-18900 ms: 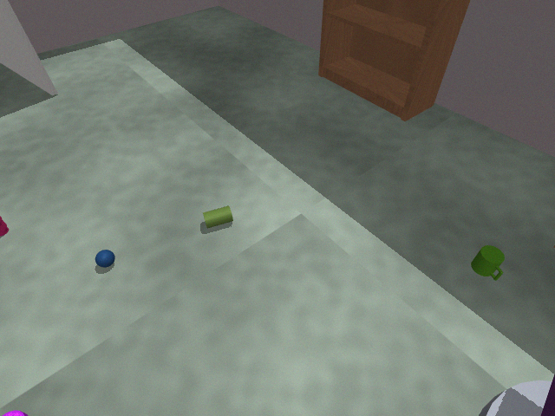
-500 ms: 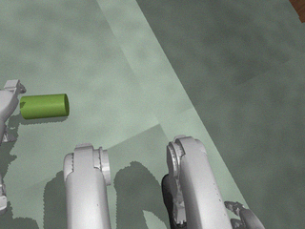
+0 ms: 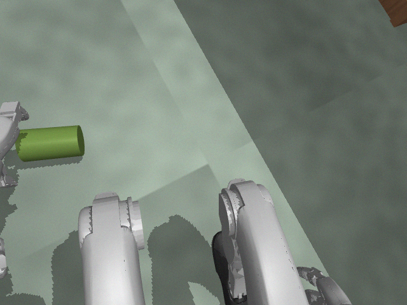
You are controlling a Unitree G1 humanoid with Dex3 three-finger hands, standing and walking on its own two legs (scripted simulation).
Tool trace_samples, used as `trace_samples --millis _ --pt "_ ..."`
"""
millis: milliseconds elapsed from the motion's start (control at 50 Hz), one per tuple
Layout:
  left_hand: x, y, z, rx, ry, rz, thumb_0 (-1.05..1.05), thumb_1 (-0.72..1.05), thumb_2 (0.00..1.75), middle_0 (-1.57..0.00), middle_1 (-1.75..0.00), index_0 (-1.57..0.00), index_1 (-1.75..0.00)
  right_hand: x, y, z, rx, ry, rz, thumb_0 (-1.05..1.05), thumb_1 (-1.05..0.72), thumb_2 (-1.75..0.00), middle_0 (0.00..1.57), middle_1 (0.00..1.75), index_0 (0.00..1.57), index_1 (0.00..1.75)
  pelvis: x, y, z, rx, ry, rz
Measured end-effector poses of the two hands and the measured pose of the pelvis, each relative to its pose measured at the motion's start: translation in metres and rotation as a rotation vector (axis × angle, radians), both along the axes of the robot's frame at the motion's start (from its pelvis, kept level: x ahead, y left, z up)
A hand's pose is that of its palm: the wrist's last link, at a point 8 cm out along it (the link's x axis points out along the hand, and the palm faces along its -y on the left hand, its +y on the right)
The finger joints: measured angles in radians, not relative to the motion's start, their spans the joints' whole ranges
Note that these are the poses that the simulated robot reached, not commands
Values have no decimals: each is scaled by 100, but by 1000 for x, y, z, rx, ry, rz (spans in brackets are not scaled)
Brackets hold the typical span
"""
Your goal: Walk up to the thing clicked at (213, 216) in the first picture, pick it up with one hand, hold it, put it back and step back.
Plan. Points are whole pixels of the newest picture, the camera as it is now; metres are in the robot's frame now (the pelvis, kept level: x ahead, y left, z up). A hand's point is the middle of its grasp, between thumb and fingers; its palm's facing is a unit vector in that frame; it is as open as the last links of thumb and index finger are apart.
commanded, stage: rise first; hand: left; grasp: from above
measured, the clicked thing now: (52, 143) +0.46 +0.33 -0.28
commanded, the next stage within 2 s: approach in 1.06 s
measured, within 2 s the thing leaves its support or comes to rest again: neither
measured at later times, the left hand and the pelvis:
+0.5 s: hand (5, 145) +0.42 +0.36 -0.16, palm faces -0.44 -0.09 -0.89, open 14.1 cm; pelvis +0.00 +0.00 +0.00, yaw -1 degrees
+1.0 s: hand (3, 144) +0.42 +0.36 -0.15, palm faces -0.45 -0.08 -0.89, open 14.1 cm; pelvis -0.01 +0.01 +0.01, yaw -1 degrees
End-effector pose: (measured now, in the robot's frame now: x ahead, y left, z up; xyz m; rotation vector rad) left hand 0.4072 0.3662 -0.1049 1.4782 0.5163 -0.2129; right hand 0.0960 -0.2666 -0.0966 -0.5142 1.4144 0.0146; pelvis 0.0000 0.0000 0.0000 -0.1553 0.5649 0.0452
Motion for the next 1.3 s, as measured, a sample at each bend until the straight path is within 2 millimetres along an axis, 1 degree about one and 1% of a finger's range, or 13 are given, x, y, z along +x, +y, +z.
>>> trace_samples --millis 220,460,640,920,1220,1300 --pt "9 -2 -2 3 -1 -2 0 -54 101 -9 -103 -9 -104 -8 1 2 -6 19 -4 0 -92 -90 20 30 21 30 0 1 0 -5 1 -2" --pt "17 -1 1 10 -6 0 0 -55 102 -8 -104 -9 -105 -18 2 7 -17 26 -19 0 -92 -90 20 30 21 30 -1 3 1 -13 -1 -3" --pt "16 2 2 7 13 -10 0 -56 102 -8 -104 -8 -105 -20 5 12 -18 25 -25 0 -92 -90 20 30 21 30 -2 5 4 -20 0 0" --pt "17 1 9 10 1 -28 0 -56 102 -8 -104 -9 -105 -16 7 15 -14 -1 -7 0 -92 -90 20 30 21 30 -5 6 5 -23 -5 1" --pt "18 1 4 17 15 -21 0 -56 103 -9 -104 -9 -105 -26 8 16 -15 12 -20 0 -92 -90 20 30 21 30 -6 7 4 -24 -5 2" --pt "20 -4 4 24 16 -46 0 -55 101 -9 -105 -9 -106 -28 9 15 -12 17 -23 0 -92 -90 20 30 21 30 -6 7 4 -22 -2 3"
